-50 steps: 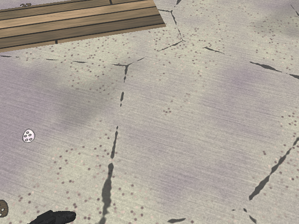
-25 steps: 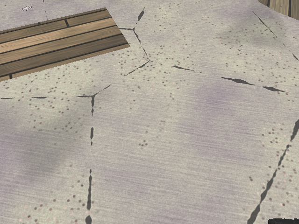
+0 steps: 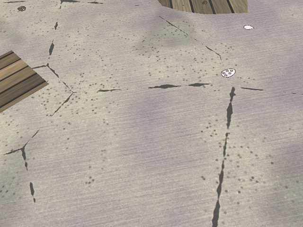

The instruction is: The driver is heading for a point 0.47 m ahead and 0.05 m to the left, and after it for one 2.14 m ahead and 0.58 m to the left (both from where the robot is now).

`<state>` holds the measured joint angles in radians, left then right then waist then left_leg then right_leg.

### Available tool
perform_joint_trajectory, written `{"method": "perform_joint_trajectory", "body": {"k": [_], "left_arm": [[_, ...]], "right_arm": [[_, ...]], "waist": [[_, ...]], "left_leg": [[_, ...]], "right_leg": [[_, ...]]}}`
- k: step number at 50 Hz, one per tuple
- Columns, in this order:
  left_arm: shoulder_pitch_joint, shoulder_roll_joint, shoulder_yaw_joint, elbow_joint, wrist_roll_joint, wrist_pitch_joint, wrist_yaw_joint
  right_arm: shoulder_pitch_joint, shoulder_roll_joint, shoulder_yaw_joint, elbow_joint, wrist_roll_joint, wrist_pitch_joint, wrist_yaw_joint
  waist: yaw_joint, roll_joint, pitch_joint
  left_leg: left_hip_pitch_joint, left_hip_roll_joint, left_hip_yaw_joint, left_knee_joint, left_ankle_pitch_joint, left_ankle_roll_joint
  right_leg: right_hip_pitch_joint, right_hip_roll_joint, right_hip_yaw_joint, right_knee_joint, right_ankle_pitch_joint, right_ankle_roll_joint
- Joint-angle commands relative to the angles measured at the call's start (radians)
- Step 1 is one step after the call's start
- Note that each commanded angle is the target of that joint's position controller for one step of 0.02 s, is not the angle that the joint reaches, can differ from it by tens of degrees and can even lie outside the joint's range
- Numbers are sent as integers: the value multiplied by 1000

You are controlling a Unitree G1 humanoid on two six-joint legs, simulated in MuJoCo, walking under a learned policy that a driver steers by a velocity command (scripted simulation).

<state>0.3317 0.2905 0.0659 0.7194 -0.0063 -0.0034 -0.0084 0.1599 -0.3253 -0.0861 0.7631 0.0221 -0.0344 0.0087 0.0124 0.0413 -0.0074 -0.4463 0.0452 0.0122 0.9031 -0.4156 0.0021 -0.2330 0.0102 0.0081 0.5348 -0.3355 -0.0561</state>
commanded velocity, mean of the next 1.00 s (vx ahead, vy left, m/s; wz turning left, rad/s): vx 0.47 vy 0.00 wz -0.07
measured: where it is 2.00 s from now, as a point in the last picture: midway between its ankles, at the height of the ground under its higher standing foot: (157, 128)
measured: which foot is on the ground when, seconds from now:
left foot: up 0.00-0.34, down 0.36-0.82, up 0.84-1.00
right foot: down 0.00-0.36, up 0.38-0.80, down 0.82-1.00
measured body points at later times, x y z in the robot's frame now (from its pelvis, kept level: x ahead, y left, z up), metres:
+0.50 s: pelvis +0.26 +0.02 +0.00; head +0.29 +0.01 +0.45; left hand +0.37 +0.28 -0.12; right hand +0.35 -0.28 -0.11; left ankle +0.32 +0.11 -0.74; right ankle +0.10 -0.09 -0.64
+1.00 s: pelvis +0.51 -0.08 +0.01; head +0.54 -0.10 +0.45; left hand +0.63 +0.19 -0.09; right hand +0.62 -0.37 -0.11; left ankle +0.49 +0.06 -0.65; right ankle +0.53 -0.19 -0.74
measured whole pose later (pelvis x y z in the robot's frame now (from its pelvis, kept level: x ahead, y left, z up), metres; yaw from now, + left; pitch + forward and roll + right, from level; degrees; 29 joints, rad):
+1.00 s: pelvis +0.51 -0.08 +0.01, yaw +1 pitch +1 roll -1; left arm 0.24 0.26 0.05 0.73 0.01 -0.10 -0.01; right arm 0.28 -0.33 -0.07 0.77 0.03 -0.03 0.00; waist 0.01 0.05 0.03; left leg -0.52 0.05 -0.05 1.13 -0.32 0.00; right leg -0.22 0.00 -0.08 0.40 -0.19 -0.02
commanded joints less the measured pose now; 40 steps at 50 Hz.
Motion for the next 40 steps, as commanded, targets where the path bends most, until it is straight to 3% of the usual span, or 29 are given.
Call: {"method": "perform_joint_trajectory", "body": {"k": [1,2,6,9,12,14,16,17,18,19,20,21,22,23,24,25,27,29,31,33,36,38,40], "left_arm": [[28,156,34,-59,-6,-48,13],[36,148,28,-58,-4,-47,19],[86,158,34,-47,-4,-49,38],[131,165,39,-27,-12,-44,44],[158,169,44,-7,-23,-38,46],[147,171,46,1,-22,-35,49],[135,168,48,7,-16,-30,48],[124,155,43,6,-12,-28,46],[115,132,32,-2,-4,-26,43],[161,71,9,-21,18,-29,42],[296,-6,-10,-17,-23,-43,37],[208,107,11,-2,-44,-52,36],[75,151,22,-29,-45,-56,34],[-11,138,18,-44,-20,-62,35],[-30,125,20,-58,-6,-70,31],[-22,109,18,-57,-3,-74,25],[-17,69,9,-56,-1,-77,19],[-93,44,-5,-89,13,-81,16],[-169,27,-17,-110,16,-91,7],[-236,35,-18,-122,7,-99,-4],[-294,67,-8,-144,-5,-106,-12],[-279,95,5,-144,-9,-110,-10],[-141,139,32,-110,-4,-111,1]], "right_arm": [[-146,-120,-26,-107,-22,-68,7],[-151,-111,-26,-102,-31,-73,10],[-201,-50,-7,-108,-21,-74,22],[-283,-30,5,-134,-11,-74,33],[-330,-36,8,-159,-7,-82,43],[-295,-53,5,-151,-6,-89,47],[-225,-80,-7,-134,-8,-95,44],[-136,-105,-21,-109,-13,-96,35],[-2,-140,-36,-82,-21,-95,28],[165,-205,-48,-67,-39,-92,22],[244,-231,-55,-12,-32,-82,37],[207,-128,-28,-17,-6,-82,37],[135,-89,-16,-22,-5,-77,30],[92,-77,-7,-22,-17,-72,28],[66,-72,-4,-20,-27,-69,27],[57,-59,3,-20,-33,-70,23],[62,-55,5,-13,-19,-72,17],[78,-89,-3,-5,-1,-70,8],[89,-116,-12,-2,3,-62,-1],[121,-134,-17,5,7,-53,-5],[182,-140,-18,20,18,-40,-10],[190,-145,-20,22,16,-32,-14],[193,-109,-8,18,4,-27,-14]], "waist": [[27,-180,90],[24,-173,80],[36,-155,57],[68,-172,86],[80,-169,106],[62,-187,97],[28,-216,70],[-19,-213,11],[-83,-196,-104],[-118,-36,-289],[-58,320,-407],[-88,188,-260],[-97,94,-111],[-80,-2,-32],[-47,17,-4],[-23,38,-4],[-3,56,-2],[-12,42,39],[-31,32,50],[-54,30,48],[-64,34,40],[-37,43,33],[43,34,-31]], "left_leg": [[-441,33,-79,57,131,6],[-394,27,-74,16,195,-6],[-273,-28,-48,-177,388,-45],[-199,-52,-44,-303,447,-55],[-158,-59,-56,-378,445,-44],[-99,-52,-57,-406,439,-26],[-5,-63,-29,-415,376,6],[121,-85,2,-445,369,36],[345,-41,-24,-424,383,80],[695,162,-280,-363,342,174],[900,346,-772,-557,34,299],[801,318,-774,-633,-117,261],[652,285,-601,-638,-51,228],[509,233,-486,-653,100,212],[423,210,-434,-668,204,228],[372,183,-397,-688,266,233],[331,159,-348,-722,319,252],[279,163,-311,-755,358,269],[231,129,-253,-761,369,247],[202,109,-223,-749,394,222],[232,131,-264,-703,338,187],[253,145,-299,-647,299,160],[211,83,-270,-475,362,113]], "right_leg": [[263,-282,471,-373,-122,-189],[252,-248,412,-371,-16,-171],[207,-181,280,-356,201,-143],[150,-170,267,-344,216,-135],[153,-191,310,-311,225,-131],[177,-215,323,-289,274,-117],[210,-225,320,-226,454,-100],[215,-188,287,-118,633,-80],[146,-136,245,67,685,-49],[-88,-48,211,388,405,-9],[-379,86,180,686,-238,46],[-481,23,218,780,-215,39],[-510,-18,176,770,-127,31],[-472,-58,137,727,-65,24],[-444,-86,118,676,-20,25],[-397,-108,115,641,2,27],[-375,-115,88,551,-4,39],[-389,-117,60,401,24,67],[-329,-98,45,235,157,81],[-250,-60,31,113,293,95],[-179,-38,54,16,359,95],[-112,-36,57,-28,327,77],[106,-41,41,-69,263,37]]}}
Velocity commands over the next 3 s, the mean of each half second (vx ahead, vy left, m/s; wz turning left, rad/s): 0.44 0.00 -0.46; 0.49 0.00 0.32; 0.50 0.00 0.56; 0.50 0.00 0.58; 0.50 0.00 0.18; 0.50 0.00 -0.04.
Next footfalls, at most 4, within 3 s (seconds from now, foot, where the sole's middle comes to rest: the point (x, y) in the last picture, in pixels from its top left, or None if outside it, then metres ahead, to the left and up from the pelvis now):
0.36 left None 0.36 0.10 -0.77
0.82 right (217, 211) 0.57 -0.20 -0.77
1.32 left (154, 161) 0.83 0.09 -0.77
1.80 right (169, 111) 1.17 0.00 -0.77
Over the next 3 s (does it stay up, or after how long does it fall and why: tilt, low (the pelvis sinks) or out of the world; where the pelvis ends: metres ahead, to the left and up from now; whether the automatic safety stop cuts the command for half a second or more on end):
stays up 1.49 0.41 0.00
